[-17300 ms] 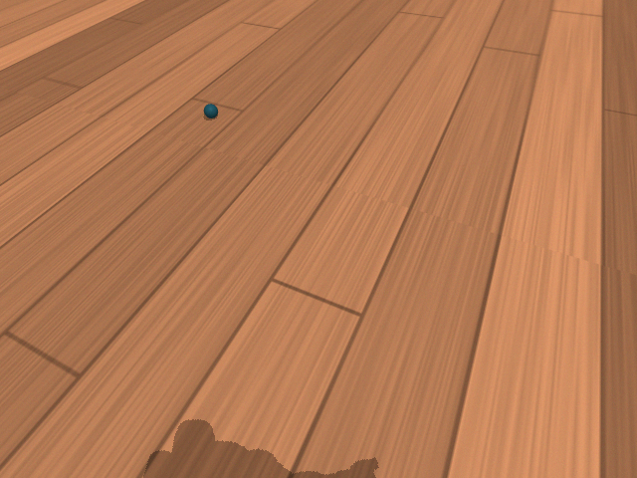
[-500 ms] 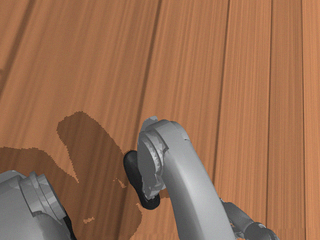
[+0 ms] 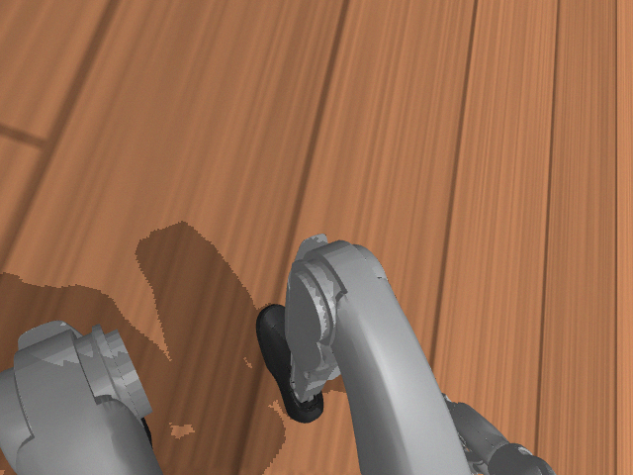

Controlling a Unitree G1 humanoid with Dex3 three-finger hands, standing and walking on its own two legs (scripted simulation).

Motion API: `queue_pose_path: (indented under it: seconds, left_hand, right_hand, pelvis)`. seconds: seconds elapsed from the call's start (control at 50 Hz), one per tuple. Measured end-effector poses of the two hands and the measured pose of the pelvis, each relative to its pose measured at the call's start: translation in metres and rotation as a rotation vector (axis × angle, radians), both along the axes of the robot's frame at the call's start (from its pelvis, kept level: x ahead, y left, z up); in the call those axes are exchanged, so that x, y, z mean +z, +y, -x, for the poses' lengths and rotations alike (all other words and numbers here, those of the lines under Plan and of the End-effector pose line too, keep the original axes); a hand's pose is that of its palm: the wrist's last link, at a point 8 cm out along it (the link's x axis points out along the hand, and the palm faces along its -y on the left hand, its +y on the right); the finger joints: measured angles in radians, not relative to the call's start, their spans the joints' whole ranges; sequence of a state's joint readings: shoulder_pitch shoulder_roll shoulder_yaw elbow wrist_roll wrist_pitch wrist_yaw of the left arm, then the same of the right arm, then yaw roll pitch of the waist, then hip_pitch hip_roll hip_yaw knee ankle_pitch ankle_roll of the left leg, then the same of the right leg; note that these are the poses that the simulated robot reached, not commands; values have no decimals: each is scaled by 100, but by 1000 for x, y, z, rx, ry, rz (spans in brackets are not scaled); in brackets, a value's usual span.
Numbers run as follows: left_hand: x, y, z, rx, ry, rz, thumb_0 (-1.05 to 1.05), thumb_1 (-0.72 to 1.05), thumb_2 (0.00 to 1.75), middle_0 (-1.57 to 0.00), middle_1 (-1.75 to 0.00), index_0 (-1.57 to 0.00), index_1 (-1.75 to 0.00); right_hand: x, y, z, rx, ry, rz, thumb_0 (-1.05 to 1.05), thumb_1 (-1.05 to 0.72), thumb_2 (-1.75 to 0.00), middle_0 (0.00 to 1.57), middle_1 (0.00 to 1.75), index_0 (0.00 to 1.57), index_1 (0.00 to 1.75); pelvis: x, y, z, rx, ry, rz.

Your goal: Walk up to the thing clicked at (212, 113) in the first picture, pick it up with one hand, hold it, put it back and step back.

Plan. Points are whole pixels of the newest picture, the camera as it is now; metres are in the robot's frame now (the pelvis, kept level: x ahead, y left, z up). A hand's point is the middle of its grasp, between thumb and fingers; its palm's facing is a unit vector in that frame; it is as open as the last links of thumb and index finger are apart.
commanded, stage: settle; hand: left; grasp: from above
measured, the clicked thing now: out of the picture +0.47 +0.37 -0.26
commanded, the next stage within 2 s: lift in 0.60 s
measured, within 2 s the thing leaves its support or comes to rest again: neither
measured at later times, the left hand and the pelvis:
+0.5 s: hand out of the picture +0.45 +0.37 -0.14, palm faces -0.46 -0.12 -0.88, open 10.2 cm; pelvis +0.00 +0.00 +0.02, yaw +4 degrees
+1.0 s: hand out of the picture +0.44 +0.37 -0.08, palm faces -0.46 -0.16 -0.87, open 10.2 cm; pelvis -0.01 +0.00 +0.05, yaw +6 degrees
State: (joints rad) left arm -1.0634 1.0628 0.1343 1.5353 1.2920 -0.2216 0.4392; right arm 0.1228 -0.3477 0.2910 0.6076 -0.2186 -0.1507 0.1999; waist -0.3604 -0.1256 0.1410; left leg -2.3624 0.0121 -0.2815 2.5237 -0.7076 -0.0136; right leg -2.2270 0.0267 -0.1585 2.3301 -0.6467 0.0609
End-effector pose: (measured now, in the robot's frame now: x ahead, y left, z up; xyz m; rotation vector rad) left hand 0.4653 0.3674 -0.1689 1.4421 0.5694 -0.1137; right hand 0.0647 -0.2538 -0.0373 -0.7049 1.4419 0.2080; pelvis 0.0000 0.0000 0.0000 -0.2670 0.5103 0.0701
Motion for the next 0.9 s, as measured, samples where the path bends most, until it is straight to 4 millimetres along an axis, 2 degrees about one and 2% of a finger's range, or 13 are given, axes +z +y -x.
queue_pose_path:
  seconds: [0.18,0.3,0.54,0.68,0.9]
  left_hand:
    - [43,11,-1,17,-18,-38,0,-7,54,-59,-82,-65,-75]
    - [66,14,0,22,27,-46,0,-6,51,-60,-80,-66,-73]
    - [85,5,4,-28,50,-15,0,-7,50,-63,-78,-69,-71]
    - [101,5,1,-31,26,-29,0,-9,52,-63,-78,-69,-71]
    - [127,6,5,8,46,-6,-1,-8,52,-62,-79,-68,-72]
  right_hand:
    - [-5,-2,-18,-35,-66,-35,0,-91,-89,21,30,20,30]
    - [-9,-2,-24,-73,-88,-55,0,-91,-89,21,30,20,30]
    - [-10,-10,-12,-134,-54,-17,0,-91,-90,21,30,20,30]
    - [-6,-18,-6,-165,-48,16,0,-91,-89,21,30,20,30]
    - [4,-15,-2,-219,-52,14,0,-92,-90,21,30,20,30]
  pelvis:
    - [7,1,-1,14,36,-12]
    - [12,1,0,25,55,-25]
    - [19,-3,6,44,64,-45]
    - [23,-6,7,48,71,-55]
    - [39,-4,7,56,99,-62]
